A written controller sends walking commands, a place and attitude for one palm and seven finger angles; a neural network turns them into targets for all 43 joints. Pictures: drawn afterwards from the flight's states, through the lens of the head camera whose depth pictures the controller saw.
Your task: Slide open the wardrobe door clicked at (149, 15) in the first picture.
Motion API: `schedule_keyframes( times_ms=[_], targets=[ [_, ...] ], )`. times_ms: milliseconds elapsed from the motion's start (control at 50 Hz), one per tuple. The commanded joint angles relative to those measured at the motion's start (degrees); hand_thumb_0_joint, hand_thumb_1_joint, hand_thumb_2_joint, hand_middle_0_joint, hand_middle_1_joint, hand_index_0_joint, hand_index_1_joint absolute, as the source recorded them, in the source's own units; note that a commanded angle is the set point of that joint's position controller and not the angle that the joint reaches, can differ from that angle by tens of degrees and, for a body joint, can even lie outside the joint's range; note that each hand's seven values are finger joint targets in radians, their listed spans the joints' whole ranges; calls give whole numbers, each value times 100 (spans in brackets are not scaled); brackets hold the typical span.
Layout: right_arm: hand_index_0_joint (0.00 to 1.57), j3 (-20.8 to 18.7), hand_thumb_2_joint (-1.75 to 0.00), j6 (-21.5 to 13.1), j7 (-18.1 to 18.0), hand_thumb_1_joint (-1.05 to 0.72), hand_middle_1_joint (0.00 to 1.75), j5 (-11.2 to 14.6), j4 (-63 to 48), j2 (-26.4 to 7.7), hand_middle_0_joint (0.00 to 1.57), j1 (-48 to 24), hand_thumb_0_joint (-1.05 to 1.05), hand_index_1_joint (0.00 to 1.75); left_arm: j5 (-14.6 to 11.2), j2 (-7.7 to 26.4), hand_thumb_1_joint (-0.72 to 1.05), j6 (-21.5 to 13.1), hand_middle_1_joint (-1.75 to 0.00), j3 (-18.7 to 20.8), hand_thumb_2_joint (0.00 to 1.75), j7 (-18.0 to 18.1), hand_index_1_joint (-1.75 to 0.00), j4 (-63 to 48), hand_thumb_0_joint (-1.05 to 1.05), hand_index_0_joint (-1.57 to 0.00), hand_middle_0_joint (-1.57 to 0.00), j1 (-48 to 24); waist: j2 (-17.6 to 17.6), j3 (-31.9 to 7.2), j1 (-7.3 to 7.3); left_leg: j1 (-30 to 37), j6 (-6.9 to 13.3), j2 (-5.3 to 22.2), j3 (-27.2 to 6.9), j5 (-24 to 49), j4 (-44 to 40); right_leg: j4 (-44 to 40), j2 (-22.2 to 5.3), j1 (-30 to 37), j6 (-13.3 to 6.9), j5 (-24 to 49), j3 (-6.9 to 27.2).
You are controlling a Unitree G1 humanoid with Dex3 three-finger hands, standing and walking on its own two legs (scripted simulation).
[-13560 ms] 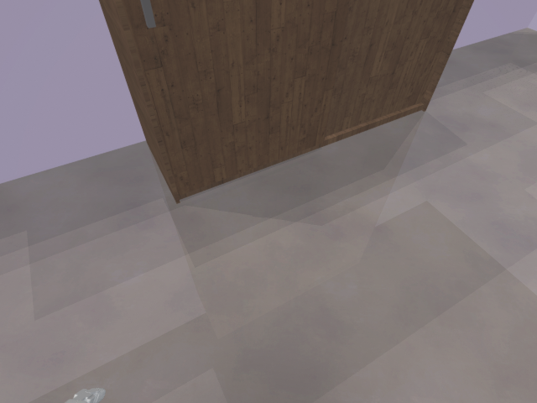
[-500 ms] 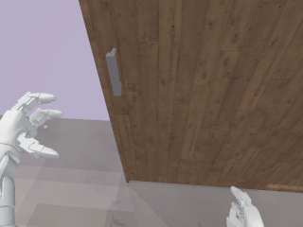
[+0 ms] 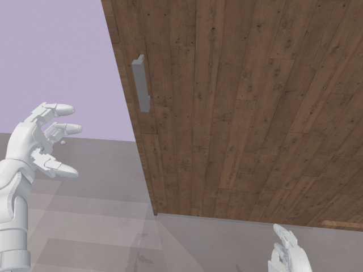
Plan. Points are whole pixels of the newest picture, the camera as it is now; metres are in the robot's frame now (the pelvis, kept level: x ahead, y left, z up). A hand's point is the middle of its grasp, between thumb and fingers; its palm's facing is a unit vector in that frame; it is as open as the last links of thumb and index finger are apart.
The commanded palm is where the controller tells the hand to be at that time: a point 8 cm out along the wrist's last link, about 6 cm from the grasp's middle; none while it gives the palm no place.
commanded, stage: move the hooked fingers beside the handle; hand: left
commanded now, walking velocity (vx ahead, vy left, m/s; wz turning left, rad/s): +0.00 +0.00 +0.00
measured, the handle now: (143, 83) +0.55 +0.17 +0.15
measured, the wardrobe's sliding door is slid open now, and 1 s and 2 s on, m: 0.00 0.00 0.00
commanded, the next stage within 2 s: none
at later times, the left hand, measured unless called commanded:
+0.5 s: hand (85, 123) +0.36 +0.25 +0.16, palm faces +0.06 -1.00 -0.03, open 14.0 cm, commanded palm +0.34 +0.30 +0.16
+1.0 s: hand (102, 105) +0.42 +0.24 +0.16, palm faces +0.03 -1.00 -0.02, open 14.0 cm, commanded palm +0.40 +0.28 +0.16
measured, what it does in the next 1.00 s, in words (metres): stands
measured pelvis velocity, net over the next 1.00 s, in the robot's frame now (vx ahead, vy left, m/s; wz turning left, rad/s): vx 0.01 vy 0.00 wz -0.03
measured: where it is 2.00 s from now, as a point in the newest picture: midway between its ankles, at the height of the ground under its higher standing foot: outside the picture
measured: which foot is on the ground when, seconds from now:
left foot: down 0.00-1.00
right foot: down 0.00-1.00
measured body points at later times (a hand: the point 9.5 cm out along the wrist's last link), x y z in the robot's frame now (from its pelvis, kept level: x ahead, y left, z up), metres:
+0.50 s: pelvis +0.01 +0.00 +0.00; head +0.01 -0.01 +0.45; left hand +0.35 +0.31 +0.16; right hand +0.16 -0.24 -0.09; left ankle -0.02 +0.11 -0.74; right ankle +0.02 -0.11 -0.74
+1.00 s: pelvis +0.01 +0.00 +0.00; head +0.02 +0.00 +0.45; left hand +0.41 +0.29 +0.17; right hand +0.11 -0.26 -0.10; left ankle -0.02 +0.11 -0.74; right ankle +0.02 -0.11 -0.74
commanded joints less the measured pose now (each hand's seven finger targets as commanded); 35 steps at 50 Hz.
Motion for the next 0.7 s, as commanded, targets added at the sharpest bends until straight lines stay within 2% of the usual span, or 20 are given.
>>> schedule_keyframes(
  times_ms=[0,20,60,120,160,200,220,260,280,300,320,440,460,480,520,560,600,620,680],
  targets=[
    [20,-300,-90,-342,-76,-90,30,-11,-888,-688,20,-556,0,30,-77,1549,-50,-474,-120,353,30,23,-120,-1072,0,-30,-30,-2249,224,-1156,-178,-32,91,-113,-260,1250,-433,-256,112,467,-45,1001,342],
    [20,-310,-90,-323,-55,-90,30,-34,-882,-705,20,-543,0,30,-99,1605,-50,-484,-120,417,30,29,-120,-989,0,-30,-30,-2206,137,-1183,-123,-68,89,-99,-261,1327,-418,-246,114,558,-60,1076,354],
    [20,-322,-90,-298,-45,-90,30,-20,-887,-704,20,-527,0,30,-84,1597,-50,-472,-120,429,30,45,-120,-860,0,-30,-30,-2249,83,-1248,-126,-81,92,-100,-242,1404,-423,-204,104,572,-53,1204,343],
    [20,-323,-90,-255,-12,-90,30,-24,-927,-712,20,-535,0,30,-34,1505,-50,-441,-120,315,30,104,-120,-772,0,-30,-30,-2335,156,-1221,-100,-116,73,-93,-217,1466,-422,-177,102,540,-70,1235,339],
    [20,-341,-90,-249,9,-90,30,-31,-968,-703,20,-517,0,30,-13,1532,-50,-458,-120,369,30,168,-120,-923,0,-30,-30,-2389,274,-1414,-71,-36,57,-93,-225,1664,-425,-128,90,621,-80,1412,334],
    [20,-357,-90,-227,25,-90,30,-32,-964,-705,20,-471,0,30,-1,1495,-50,-469,-120,391,30,232,-120,-909,0,-30,-30,-2320,157,-1464,-72,-11,49,-82,-222,1837,-418,-96,103,634,-81,1560,312],
    [20,-361,-90,-203,37,-90,30,-50,-951,-717,20,-444,0,30,3,1549,-50,-477,-120,434,30,257,-120,-850,0,-30,-30,-2276,-13,-1457,-44,-60,55,-72,-211,1864,-417,-102,112,705,-80,1602,313],
    [20,-373,-90,-163,27,-90,30,-23,-925,-717,20,-438,0,30,35,1523,-50,-459,-120,398,30,289,-120,-771,0,-30,-30,-2418,65,-1383,-110,-68,70,-75,-162,1709,-425,-126,107,580,-61,1512,339],
    [20,-363,-90,-157,20,-90,30,-17,-917,-702,20,-436,0,30,48,1295,-50,-466,-120,162,30,289,-120,-799,0,-30,-30,-2632,193,-1324,-178,-31,59,-74,-171,1700,-441,-138,105,497,-67,1487,336],
    [20,-392,-90,-162,14,-90,30,-19,-915,-708,20,-410,0,30,49,1357,-50,-478,-120,229,30,319,-120,-839,0,-30,-30,-2657,191,-1410,-163,28,63,-72,-180,1718,-423,-138,107,496,-67,1481,343],
    [20,-391,-90,-144,21,-90,30,-36,-897,-732,20,-394,0,30,64,1481,-50,-482,-120,316,30,342,-120,-759,0,-30,-30,-2605,-2,-1382,-132,-27,79,-61,-174,1765,-413,-147,117,556,-73,1532,353],
    [20,-396,-90,-50,-26,-90,30,-25,-818,-755,20,-286,0,30,147,1603,-50,-571,-120,282,30,373,-120,-367,0,-30,-30,-3201,47,-1441,-254,-44,95,-62,-167,1601,-425,-172,103,492,-68,1427,386],
    [20,-391,-90,-49,-34,-90,30,-21,-822,-746,20,-281,0,30,143,1492,-50,-603,-120,153,30,348,-120,-361,0,-30,-30,-3326,165,-1489,-280,-7,100,-76,-150,1618,-402,-166,97,482,-67,1468,414],
    [20,-389,-90,-42,-38,-90,30,-24,-793,-759,20,-235,0,30,155,1537,-50,-622,-120,175,30,337,-120,-222,0,-30,-30,-3391,182,-1508,-289,-10,90,-74,-169,1665,-388,-152,95,476,-78,1515,404],
    [20,-399,-90,-17,-30,-90,30,-21,-773,-774,20,-194,0,30,158,1444,-50,-670,-120,46,30,300,-120,-34,0,-30,-30,-3453,59,-1473,-304,-23,96,-56,-162,1697,-370,-151,110,438,-81,1510,394],
    [20,-397,-90,-15,-23,-90,30,-19,-760,-767,20,-176,0,30,171,1362,-50,-720,-120,-79,30,287,-120,-25,0,-30,-30,-3725,241,-1545,-336,28,86,-68,-170,1731,-362,-131,93,408,-86,1569,401],
    [20,-424,-90,8,-18,-90,30,-25,-730,-794,20,-98,0,30,198,1560,-50,-745,-120,114,30,325,-120,205,0,-30,-30,-3653,47,-1656,-307,-19,85,-67,-182,1805,-341,-96,100,472,-84,1643,395],
    [20,-413,-90,40,5,-90,30,-32,-730,-805,20,-90,0,30,185,1495,-50,-731,-120,55,30,326,-120,337,0,-30,-30,-3573,-104,-1570,-287,-107,96,-50,-160,1779,-338,-101,102,471,-80,1646,391],
    [20,-427,-90,91,9,-90,30,-17,-667,-841,20,-20,0,30,232,1628,-50,-725,-120,109,30,366,-120,712,0,-30,-30,-3929,-110,-1466,-357,-260,106,-60,-152,1544,-349,-116,84,360,-70,1517,420]
  ],
)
